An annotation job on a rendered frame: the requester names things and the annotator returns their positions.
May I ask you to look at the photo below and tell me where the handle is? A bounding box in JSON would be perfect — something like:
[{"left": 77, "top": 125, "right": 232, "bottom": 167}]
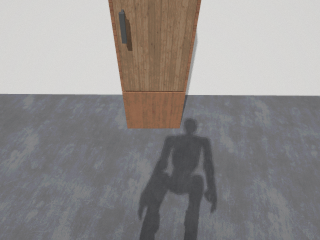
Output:
[{"left": 118, "top": 9, "right": 127, "bottom": 44}]

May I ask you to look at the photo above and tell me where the cupboard door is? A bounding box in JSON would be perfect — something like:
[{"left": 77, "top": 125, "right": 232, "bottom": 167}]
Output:
[{"left": 112, "top": 0, "right": 198, "bottom": 91}]

